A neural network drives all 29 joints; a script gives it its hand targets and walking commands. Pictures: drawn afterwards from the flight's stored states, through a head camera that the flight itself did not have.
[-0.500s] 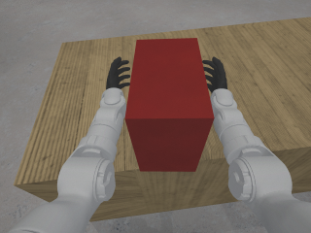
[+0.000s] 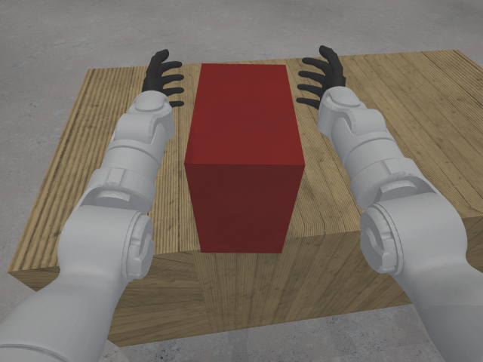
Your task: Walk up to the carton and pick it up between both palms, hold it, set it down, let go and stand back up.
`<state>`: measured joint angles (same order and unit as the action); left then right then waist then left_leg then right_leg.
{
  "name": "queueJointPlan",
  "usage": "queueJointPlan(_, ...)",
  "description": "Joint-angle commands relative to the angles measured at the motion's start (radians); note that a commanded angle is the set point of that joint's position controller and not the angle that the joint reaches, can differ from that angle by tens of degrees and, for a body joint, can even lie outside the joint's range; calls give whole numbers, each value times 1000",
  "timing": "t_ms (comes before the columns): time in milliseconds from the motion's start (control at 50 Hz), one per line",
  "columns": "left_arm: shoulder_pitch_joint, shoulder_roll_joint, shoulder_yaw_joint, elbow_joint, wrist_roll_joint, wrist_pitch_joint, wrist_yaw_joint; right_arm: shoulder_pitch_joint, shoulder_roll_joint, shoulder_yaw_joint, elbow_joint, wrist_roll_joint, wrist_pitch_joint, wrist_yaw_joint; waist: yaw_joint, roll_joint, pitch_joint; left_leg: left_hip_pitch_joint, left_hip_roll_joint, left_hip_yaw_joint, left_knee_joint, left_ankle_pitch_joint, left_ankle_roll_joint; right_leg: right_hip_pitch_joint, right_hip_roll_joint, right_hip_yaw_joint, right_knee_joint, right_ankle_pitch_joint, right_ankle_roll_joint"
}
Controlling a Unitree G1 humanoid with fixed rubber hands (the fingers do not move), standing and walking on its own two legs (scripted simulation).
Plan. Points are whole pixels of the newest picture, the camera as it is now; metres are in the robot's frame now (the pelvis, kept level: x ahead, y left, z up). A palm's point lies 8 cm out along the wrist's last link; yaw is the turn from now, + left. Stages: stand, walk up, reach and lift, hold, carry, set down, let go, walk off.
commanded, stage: set down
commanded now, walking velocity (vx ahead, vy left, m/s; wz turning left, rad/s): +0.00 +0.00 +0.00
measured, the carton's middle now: (242, 160) +0.46 +0.04 +0.06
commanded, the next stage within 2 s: none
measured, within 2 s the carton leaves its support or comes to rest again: neither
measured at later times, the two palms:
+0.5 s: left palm (153, 146) +0.40 +0.18 +0.15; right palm (333, 146) +0.41 -0.11 +0.16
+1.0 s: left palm (148, 202) +0.33 +0.18 +0.10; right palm (348, 201) +0.34 -0.13 +0.11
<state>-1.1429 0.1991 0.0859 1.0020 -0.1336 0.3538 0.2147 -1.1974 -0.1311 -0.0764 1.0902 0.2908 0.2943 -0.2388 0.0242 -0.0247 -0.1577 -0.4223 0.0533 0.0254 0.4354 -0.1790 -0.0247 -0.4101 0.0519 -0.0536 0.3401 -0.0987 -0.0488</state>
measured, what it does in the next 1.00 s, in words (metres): stands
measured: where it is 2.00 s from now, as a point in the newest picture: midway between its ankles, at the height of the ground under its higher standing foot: outside the picture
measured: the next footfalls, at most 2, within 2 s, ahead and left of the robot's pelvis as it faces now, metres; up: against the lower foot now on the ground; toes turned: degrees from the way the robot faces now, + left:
none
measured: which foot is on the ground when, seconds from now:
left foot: down 0.00-1.00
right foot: down 0.00-1.00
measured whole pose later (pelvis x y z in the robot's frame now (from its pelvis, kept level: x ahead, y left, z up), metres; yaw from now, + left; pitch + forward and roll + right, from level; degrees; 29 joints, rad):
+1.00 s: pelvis +0.00 +0.01 +0.00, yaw +0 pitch -5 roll +0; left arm -0.32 0.07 0.10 0.11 0.00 0.57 0.10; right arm -0.35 -0.06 0.05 0.33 0.28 0.24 -0.27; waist 0.00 -0.06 0.06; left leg -0.09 0.03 0.04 0.38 -0.20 -0.01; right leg -0.11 0.03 -0.02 0.35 -0.15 -0.03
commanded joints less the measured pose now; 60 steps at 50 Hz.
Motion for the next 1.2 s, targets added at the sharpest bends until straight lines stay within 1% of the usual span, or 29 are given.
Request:
queueJointPlan(0,-368,44,25,-183,43,-4,-41,-315,-127,6,-139,-16,-24,-22,-37,80,-513,239,-33,8,-39,246,-48,375,-14,23,0,252,55)
queueJointPlan(20,-485,92,60,-240,52,4,-54,-430,-175,-40,-221,-26,-26,-34,-48,73,-530,200,-45,22,-55,214,-51,395,-18,29,-1,276,71)
queueJointPlan(120,-244,71,127,-351,129,24,-93,-242,-88,51,-390,4,-59,-60,-19,3,-434,172,-66,33,-91,243,-15,598,-21,47,26,429,100)
queueJointPlan(140,-436,134,119,-366,110,21,-91,-422,-106,14,-417,-6,-53,-62,-23,17,-427,110,-72,39,-102,152,-12,533,-27,48,23,347,104)
queueJointPlan(260,-316,96,92,-393,81,10,-70,-273,-28,84,-444,42,-30,-53,38,8,-355,146,-51,33,-98,95,22,465,-32,63,0,120,86)
queueJointPlan(300,-327,101,92,-428,89,12,-81,-256,-42,72,-459,38,-30,-51,17,40,-390,180,-56,33,-99,105,14,456,-36,60,-7,131,86)
queueJointPlan(320,-146,34,82,-502,109,14,-82,-86,-26,93,-461,40,-44,-52,8,57,-391,240,-55,30,-84,193,3,496,-28,56,3,222,81)
queueJointPlan(340,-344,100,78,-459,89,14,-93,-262,-51,52,-452,15,-39,-59,-8,77,-402,192,-62,34,-80,135,1,443,-32,56,-1,171,85)
queueJointPlan(380,-88,16,84,-649,133,34,-96,0,-28,84,-529,36,-66,-62,-5,114,-432,333,-63,38,-71,264,-17,498,-11,44,2,276,78)
queueJointPlan(400,-354,111,70,-589,90,41,-98,-247,-51,27,-541,4,-52,-71,-18,105,-441,237,-69,44,-65,167,-14,426,-21,45,0,189,89)
queueJointPlan(420,113,-33,90,-687,146,54,-99,184,15,121,-561,47,-74,-72,1,76,-393,332,-62,37,-59,311,-13,573,-14,54,6,346,85)
queueJointPlan(440,-227,94,73,-676,112,65,-112,-159,-69,26,-595,1,-61,-82,-43,96,-379,230,-78,46,-72,171,-14,463,-23,50,3,243,93)
queueJointPlan(480,38,24,94,-681,145,86,-118,81,-4,91,-603,7,-66,-83,-19,41,-263,261,-72,44,-79,163,6,515,-20,53,-6,208,95)
queueJointPlan(500,-208,103,80,-647,108,81,-120,-157,-41,25,-638,-27,-57,-81,-28,42,-284,168,-81,48,-99,25,14,433,-31,45,-12,88,106)
queueJointPlan(520,107,0,66,-722,127,81,-106,138,5,80,-636,-14,-73,-75,-13,37,-246,262,-68,37,-95,126,11,479,-22,51,-10,147,94)
queueJointPlan(540,-35,45,68,-739,114,84,-107,2,-29,48,-701,-28,-73,-75,-18,37,-266,243,-70,46,-100,87,14,431,-20,42,-22,76,96)
queueJointPlan(600,37,-5,19,-882,97,116,-100,98,-24,48,-768,-14,-75,-74,-49,92,-345,352,-63,33,-63,226,-13,440,-7,27,-6,188,88)
queueJointPlan(640,53,-9,15,-876,94,136,-103,114,-29,53,-749,-13,-65,-67,-44,86,-279,332,-61,31,-59,188,-16,414,-4,18,-7,137,81)
queueJointPlan(660,134,-17,11,-969,91,148,-101,185,-18,71,-822,6,-72,-66,-38,92,-305,379,-66,34,-51,243,-14,416,-3,22,-3,195,88)
queueJointPlan(780,270,-10,28,-1009,109,203,-111,295,-19,110,-868,25,-56,-55,-30,50,-198,355,-65,28,-75,189,4,411,-4,19,-13,137,93)
queueJointPlan(800,434,-67,23,-998,129,209,-115,442,1,123,-838,24,-60,-47,-32,54,-120,387,-56,20,-87,213,3,427,-6,22,-22,137,83)
queueJointPlan(860,534,-98,25,-1056,159,198,-128,544,14,134,-877,-2,-78,-38,-26,57,-57,399,-60,28,-101,213,-1,420,-3,20,-33,96,75)
queueJointPlan(880,403,-38,27,-1097,141,188,-125,428,-16,92,-974,-11,-90,-36,-18,77,-132,395,-66,40,-101,184,-2,377,-9,16,-35,59,80)
queueJointPlan(960,500,-88,-16,-1104,122,160,-103,541,23,97,-970,-46,-102,-12,-12,57,34,350,-50,43,-134,63,18,306,-12,17,-50,-77,65)
queueJointPlan(1020,456,-69,-58,-1216,91,124,-80,505,-21,69,-1080,-53,-126,17,-7,112,-106,410,-44,34,-109,110,1,267,-8,10,-36,-87,50)
queueJointPlan(1080,703,-101,-74,-1269,94,70,-74,757,15,91,-1129,-64,-173,31,-10,80,-164,490,-41,20,-91,227,-2,348,-8,24,-27,52,53)
queueJointPlan(1100,582,-62,-89,-1255,79,62,-73,630,-19,52,-1128,-81,-176,27,-26,91,-163,460,-45,22,-79,215,-9,293,-5,17,-27,15,56)
queueJointPlan(1160,712,-64,-80,-1260,73,48,-82,766,-7,83,-1159,-87,-190,29,-10,48,-148,470,-50,20,-78,261,0,346,-11,36,-40,87,58)
queueJointPlan(1180,650,-55,-92,-1217,53,44,-88,699,-8,72,-1143,-104,-179,26,-32,37,-131,413,-50,18,-88,188,4,331,-15,39,-42,40,60)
